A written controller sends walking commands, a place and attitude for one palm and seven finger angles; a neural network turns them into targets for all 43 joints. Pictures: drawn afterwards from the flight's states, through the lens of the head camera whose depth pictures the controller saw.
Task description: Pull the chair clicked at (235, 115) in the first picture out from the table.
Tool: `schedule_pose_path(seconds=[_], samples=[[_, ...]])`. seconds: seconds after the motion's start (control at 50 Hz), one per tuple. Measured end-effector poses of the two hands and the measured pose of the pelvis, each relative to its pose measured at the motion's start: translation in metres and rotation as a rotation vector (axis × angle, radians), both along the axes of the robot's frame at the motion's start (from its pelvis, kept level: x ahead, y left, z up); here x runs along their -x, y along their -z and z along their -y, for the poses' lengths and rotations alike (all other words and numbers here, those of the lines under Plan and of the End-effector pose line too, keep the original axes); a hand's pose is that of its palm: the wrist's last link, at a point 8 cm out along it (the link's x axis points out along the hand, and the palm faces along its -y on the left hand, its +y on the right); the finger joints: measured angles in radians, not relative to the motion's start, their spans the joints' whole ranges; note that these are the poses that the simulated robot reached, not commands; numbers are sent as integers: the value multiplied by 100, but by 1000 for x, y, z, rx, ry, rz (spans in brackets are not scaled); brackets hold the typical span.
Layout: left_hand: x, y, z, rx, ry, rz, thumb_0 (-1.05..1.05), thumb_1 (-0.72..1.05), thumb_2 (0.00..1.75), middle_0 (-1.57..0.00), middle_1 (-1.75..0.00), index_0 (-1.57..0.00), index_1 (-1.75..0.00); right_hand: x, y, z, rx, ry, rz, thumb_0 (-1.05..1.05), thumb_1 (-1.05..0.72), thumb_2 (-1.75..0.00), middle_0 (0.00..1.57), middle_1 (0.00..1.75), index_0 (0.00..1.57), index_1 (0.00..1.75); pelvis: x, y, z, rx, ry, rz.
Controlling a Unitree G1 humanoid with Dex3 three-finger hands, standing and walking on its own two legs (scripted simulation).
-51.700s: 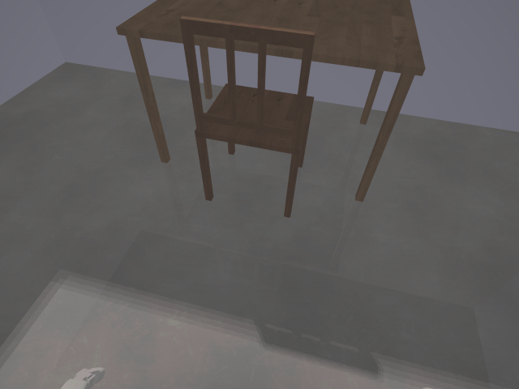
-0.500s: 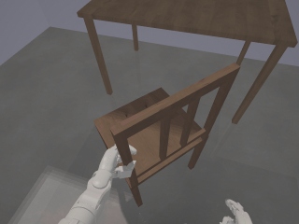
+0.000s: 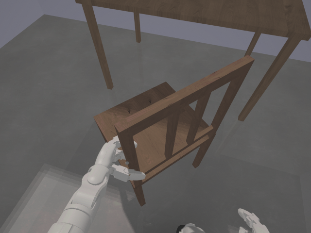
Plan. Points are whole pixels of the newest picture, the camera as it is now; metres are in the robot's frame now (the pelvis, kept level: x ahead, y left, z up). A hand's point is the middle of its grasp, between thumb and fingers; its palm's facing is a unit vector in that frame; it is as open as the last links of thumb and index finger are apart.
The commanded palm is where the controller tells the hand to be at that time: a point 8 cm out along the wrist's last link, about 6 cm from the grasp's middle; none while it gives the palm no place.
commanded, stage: open the thumb and straighten the fingers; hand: left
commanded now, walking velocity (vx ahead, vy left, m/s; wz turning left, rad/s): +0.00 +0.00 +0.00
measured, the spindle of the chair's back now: (170, 136) +0.41 -0.05 -0.08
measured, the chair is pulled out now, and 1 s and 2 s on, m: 0.50 0.50 0.50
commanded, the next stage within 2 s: draw the fingers out of the gap in 0.40 s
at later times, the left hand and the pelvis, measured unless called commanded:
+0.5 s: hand (128, 165) +0.30 +0.08 -0.05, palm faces -0.20 -0.97 -0.15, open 17.3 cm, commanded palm +0.29 +0.14 -0.03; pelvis +0.00 -0.01 -0.02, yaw +2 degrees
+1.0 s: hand (119, 200) +0.21 +0.10 -0.04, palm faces -0.16 -0.98 -0.15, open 17.5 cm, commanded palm +0.20 +0.14 -0.03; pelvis -0.01 -0.02 -0.02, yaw +3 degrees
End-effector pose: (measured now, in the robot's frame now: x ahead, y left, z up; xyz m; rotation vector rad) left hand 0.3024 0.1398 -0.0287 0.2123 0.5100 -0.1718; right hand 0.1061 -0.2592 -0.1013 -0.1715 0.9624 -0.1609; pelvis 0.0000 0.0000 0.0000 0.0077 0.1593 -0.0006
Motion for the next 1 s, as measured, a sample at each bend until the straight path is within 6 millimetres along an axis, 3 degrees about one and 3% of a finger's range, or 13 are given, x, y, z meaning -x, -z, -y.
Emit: schedule_pose_path(seconds=[0.16,0.34,0.44,0.6,0.7,0.84,1.0], samples=[[1,3,4,14,-2,-21,0,-45,25,-29,-92,-32,-93,-11,12,-14,-44,-32,34,1,-91,-89,20,30,20,30,1,7,0,-5,-6,-19],[-1,5,1,-7,-25,-19,-1,-52,21,-11,-34,-12,-34,-25,17,-17,-59,-57,63,1,-91,-89,20,30,20,30,0,14,7,-8,-13,-31],[2,1,0,0,-28,-15,-1,-53,20,-5,-14,-5,-14,-31,17,-9,-48,-59,79,1,-91,-89,20,30,20,30,-2,15,11,-6,-20,-36],[14,6,2,13,-36,-30,-1,-54,20,-1,-3,-1,-3,-38,11,5,-16,-62,106,1,-91,-89,20,30,20,30,-2,17,18,-9,-23,-33],[36,2,-4,4,-41,-22,-1,-53,20,-1,-1,-1,-1,-43,6,8,-16,-60,145,1,-91,-89,20,30,20,30,-4,17,20,-7,-24,-28],[77,7,-5,10,-46,-60,-1,-54,20,0,0,0,0,-54,2,1,-16,-94,207,2,-91,-89,20,30,20,30,0,20,20,-4,-36,-11],[102,-3,-11,9,-57,-8,-1,-54,20,0,0,0,0,-63,-4,-13,-25,-126,294,2,-91,-89,20,30,20,30,6,23,18,0,-47,5]])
